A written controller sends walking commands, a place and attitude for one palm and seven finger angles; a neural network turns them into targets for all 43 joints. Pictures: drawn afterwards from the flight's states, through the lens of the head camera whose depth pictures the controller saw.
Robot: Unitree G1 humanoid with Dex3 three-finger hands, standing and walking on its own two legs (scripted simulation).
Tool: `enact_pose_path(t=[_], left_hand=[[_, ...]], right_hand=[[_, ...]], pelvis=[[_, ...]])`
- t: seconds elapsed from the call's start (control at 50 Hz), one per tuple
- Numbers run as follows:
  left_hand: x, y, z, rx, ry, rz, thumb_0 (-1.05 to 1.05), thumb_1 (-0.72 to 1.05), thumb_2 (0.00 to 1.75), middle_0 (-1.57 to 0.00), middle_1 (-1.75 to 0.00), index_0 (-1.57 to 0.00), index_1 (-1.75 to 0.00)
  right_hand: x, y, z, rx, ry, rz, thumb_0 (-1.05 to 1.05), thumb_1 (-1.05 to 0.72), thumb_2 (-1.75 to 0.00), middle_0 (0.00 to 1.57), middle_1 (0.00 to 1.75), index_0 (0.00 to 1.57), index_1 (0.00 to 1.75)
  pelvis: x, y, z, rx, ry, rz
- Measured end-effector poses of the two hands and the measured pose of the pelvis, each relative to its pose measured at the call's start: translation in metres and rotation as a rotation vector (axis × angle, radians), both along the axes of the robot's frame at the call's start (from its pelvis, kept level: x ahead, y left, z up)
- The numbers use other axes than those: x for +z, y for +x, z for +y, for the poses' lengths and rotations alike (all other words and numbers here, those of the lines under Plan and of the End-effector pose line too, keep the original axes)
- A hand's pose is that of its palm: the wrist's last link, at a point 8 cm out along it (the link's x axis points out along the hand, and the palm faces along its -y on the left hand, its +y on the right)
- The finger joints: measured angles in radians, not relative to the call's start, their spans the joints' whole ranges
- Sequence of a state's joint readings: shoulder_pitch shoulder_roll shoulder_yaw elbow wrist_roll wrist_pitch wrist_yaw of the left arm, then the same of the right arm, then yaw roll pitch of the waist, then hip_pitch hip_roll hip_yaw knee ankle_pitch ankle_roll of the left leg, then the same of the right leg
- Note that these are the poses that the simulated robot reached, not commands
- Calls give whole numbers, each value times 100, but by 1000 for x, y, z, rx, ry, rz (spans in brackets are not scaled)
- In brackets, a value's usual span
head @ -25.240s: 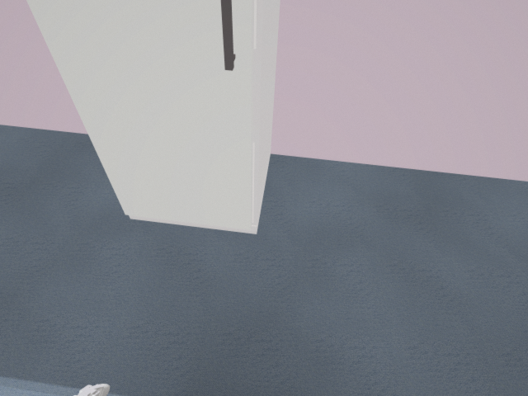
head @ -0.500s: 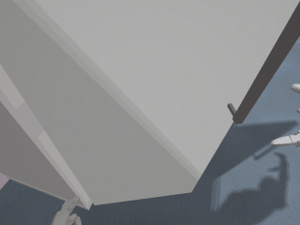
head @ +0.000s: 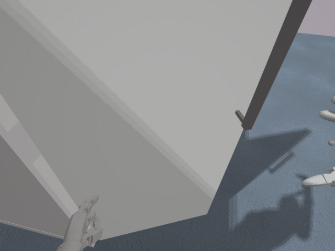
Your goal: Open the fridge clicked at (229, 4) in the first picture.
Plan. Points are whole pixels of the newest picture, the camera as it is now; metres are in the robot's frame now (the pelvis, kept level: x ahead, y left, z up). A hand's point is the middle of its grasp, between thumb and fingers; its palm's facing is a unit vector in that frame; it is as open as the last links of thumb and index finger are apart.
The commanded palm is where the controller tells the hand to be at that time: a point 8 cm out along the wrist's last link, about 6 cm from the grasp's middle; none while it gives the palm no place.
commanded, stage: draw the hand back to the body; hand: right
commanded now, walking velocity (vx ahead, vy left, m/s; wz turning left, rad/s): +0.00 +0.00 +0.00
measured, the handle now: (267, 60) +0.43 -0.21 +0.28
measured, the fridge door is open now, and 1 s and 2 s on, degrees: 64 64 64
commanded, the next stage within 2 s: step back with the hand held close in 1.66 s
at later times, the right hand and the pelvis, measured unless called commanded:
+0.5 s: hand (324, 152) +0.24 -0.27 +0.20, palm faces +0.16 +0.98 -0.08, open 14.7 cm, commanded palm +0.20 -0.31 +0.20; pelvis +0.01 +0.01 +0.00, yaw +0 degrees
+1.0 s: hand (323, 164) +0.23 -0.28 +0.18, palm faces +0.48 +0.80 -0.36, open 11.6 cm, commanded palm +0.18 -0.31 +0.19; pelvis +0.02 -0.01 +0.01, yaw +1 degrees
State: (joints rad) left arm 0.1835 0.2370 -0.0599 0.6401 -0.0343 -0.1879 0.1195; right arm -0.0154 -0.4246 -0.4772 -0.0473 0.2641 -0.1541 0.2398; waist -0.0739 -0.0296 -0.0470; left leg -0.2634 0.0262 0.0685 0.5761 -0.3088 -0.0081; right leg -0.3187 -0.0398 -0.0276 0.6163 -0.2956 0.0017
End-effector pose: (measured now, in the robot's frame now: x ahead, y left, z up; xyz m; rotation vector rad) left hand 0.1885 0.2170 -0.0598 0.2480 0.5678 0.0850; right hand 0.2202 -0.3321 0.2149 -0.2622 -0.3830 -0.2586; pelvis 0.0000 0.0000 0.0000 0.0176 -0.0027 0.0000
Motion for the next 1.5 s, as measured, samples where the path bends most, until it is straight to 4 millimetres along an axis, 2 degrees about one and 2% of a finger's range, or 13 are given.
enact_pose_path(t=[0.12,0.22,0.3,0.38,0.44,0.6,0.64,0.76,0.88,1.0,1.14,1.34,1.5], left_hand=[[-8,-10,6,16,1,23,1,90,90,-20,-30,-20,-30],[-9,-14,12,61,-20,16,1,90,90,-20,-30,-20,-30],[-3,-7,13,63,-39,-39,1,90,90,-20,-30,-20,-30],[6,3,11,46,-54,-96,1,90,90,-20,-30,-20,-30],[11,10,10,33,-61,-124,1,90,90,-20,-30,-20,-30],[18,25,6,-6,-42,-149,1,90,90,-20,-30,-20,-30],[18,26,4,-31,-27,-144,1,90,90,-20,-30,-20,-30],[8,17,-1,-49,-17,-58,1,90,90,-20,-30,-20,-30],[-9,1,-3,-18,-18,48,1,90,90,-20,-30,-20,-30],[-15,-6,-5,15,-30,85,1,90,90,-20,-30,-20,-30],[-10,-1,-3,39,-30,75,1,90,90,-20,-30,-20,-30],[0,13,-3,22,-14,35,1,90,90,-20,-30,-20,-30],[2,18,-7,-4,-17,24,1,90,90,-20,-30,-20,-30]], right_hand=[[0,-1,3,15,17,12,-1,56,-20,26,115,26,115],[-16,11,-4,54,156,220,-1,56,-20,26,115,26,115],[-17,13,6,119,182,317,-1,55,-20,26,115,25,115],[-8,8,14,152,170,285,-1,55,-20,26,115,25,115],[-8,2,12,129,181,272,-1,55,-20,26,115,26,115],[-26,-15,9,76,197,324,-1,52,-22,25,113,25,113],[-22,-18,10,-24,97,299,-1,49,-23,26,111,25,111],[-22,-32,15,-242,-30,174,-1,33,-31,25,102,25,102],[-27,-35,15,-285,-71,161,-1,13,-41,24,90,24,90],[-24,-32,19,-265,-110,164,-1,-8,-51,24,78,24,78],[-28,-32,20,-244,-125,192,0,-33,-63,23,63,23,63],[-34,-46,21,-259,-118,224,1,-69,-80,22,42,22,42],[-32,-52,21,-286,-111,212,1,-84,-88,22,33,21,33]], pelvis=[[0,-2,4,-6,-1,-4],[3,1,5,-8,-2,-16],[4,5,4,-6,-4,-28],[4,10,5,-1,-7,-32],[4,12,6,-1,-7,-33],[3,14,6,-14,-4,-40],[3,14,6,-16,0,-39],[5,13,3,-6,-3,-29],[7,18,-2,0,-9,-33],[8,23,-7,9,-13,-39],[9,25,-9,18,-12,-42],[9,26,-9,13,-9,-46],[9,24,-6,5,-9,-53]])
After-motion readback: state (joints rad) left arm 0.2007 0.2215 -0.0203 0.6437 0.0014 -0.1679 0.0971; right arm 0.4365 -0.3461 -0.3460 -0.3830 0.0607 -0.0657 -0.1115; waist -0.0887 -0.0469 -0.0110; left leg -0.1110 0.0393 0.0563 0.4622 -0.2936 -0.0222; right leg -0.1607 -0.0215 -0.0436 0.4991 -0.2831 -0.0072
